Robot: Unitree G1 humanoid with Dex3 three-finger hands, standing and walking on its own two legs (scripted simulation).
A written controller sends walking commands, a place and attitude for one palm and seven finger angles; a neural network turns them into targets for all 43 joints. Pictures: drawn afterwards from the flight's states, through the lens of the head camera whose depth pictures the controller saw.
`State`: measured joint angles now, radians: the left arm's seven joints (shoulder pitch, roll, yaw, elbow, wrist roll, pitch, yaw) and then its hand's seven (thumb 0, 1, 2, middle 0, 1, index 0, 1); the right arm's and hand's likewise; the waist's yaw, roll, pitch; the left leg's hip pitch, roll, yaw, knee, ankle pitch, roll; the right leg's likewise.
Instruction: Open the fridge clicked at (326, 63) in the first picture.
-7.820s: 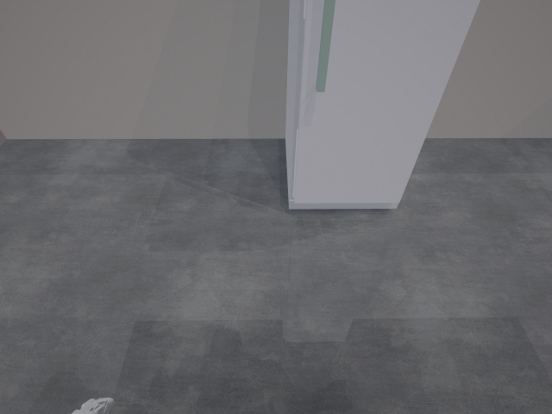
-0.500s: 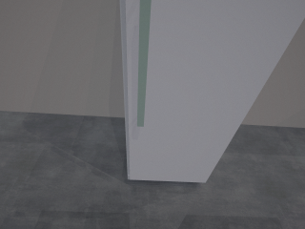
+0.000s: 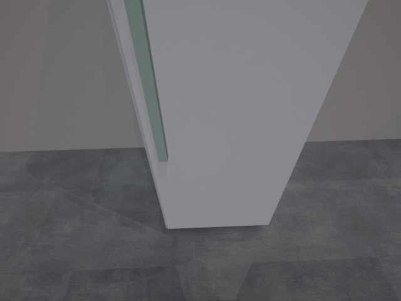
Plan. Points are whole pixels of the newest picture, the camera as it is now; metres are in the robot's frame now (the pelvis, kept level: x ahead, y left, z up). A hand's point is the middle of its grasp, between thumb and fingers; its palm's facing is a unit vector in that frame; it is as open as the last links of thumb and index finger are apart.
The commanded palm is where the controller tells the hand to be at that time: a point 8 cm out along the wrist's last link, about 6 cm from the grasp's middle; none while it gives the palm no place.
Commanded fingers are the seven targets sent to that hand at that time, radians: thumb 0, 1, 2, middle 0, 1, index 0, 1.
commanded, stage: come to a stop and stand still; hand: left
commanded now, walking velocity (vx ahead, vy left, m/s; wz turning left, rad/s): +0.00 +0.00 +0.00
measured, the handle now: (151, 84) +0.54 +0.13 +0.17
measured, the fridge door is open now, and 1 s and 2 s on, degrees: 0 0 0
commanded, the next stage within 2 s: look again from close up in 0.26 s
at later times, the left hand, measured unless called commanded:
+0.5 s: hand out of the picture -0.04 +0.16 -0.18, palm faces +0.02 -0.99 -0.17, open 7.4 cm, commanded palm none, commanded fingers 0.00 0.90 0.90 -0.20 -0.30 -0.20 -0.30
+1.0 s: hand out of the picture -0.06 +0.22 -0.18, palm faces +0.01 -0.98 -0.20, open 7.4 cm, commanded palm none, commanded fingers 0.00 0.90 0.90 -0.20 -0.30 -0.20 -0.30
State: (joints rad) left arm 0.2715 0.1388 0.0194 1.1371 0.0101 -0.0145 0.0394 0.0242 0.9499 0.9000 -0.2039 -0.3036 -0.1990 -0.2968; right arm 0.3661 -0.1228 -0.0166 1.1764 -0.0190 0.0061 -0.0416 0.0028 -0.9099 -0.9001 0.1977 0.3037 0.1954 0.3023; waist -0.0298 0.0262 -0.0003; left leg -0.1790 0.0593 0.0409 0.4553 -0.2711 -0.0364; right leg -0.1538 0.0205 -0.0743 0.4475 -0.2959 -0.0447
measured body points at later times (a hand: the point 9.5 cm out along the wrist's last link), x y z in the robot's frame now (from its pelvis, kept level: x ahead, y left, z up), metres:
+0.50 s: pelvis -0.02 +0.01 +0.00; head +0.00 +0.01 +0.45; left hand -0.03 +0.21 -0.16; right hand +0.03 -0.22 -0.16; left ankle -0.01 +0.12 -0.74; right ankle -0.03 -0.09 -0.74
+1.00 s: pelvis -0.04 +0.05 +0.00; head -0.05 +0.05 +0.45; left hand -0.05 +0.28 -0.16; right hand -0.05 -0.17 -0.16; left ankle -0.01 +0.12 -0.74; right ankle -0.03 -0.09 -0.74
